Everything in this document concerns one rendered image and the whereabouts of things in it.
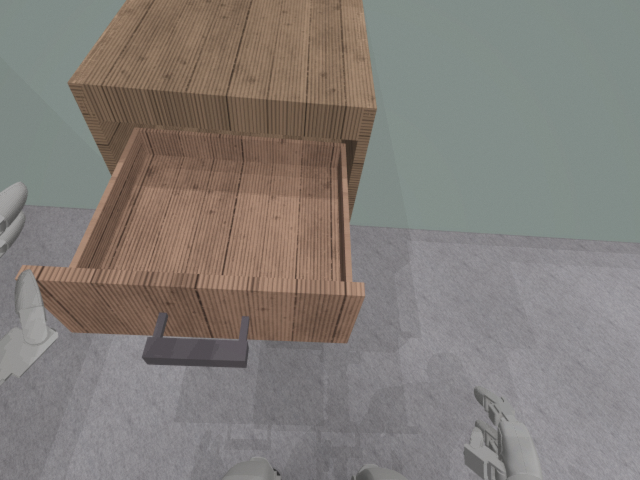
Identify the right robot hand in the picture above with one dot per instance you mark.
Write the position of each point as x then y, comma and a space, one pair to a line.
509, 451

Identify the right robot shin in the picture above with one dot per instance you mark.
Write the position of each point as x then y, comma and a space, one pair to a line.
367, 466

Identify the left robot hand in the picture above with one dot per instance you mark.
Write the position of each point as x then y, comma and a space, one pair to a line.
20, 349

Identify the handle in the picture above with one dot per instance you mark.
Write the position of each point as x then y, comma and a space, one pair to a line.
196, 352

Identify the robot shin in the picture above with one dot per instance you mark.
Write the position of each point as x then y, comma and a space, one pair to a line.
367, 466
260, 459

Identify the left robot shin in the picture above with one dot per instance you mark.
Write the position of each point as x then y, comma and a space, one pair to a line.
260, 459

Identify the drawer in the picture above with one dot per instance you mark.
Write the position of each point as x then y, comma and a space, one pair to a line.
209, 228

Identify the cabinet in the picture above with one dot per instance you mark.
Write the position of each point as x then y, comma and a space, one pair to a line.
287, 69

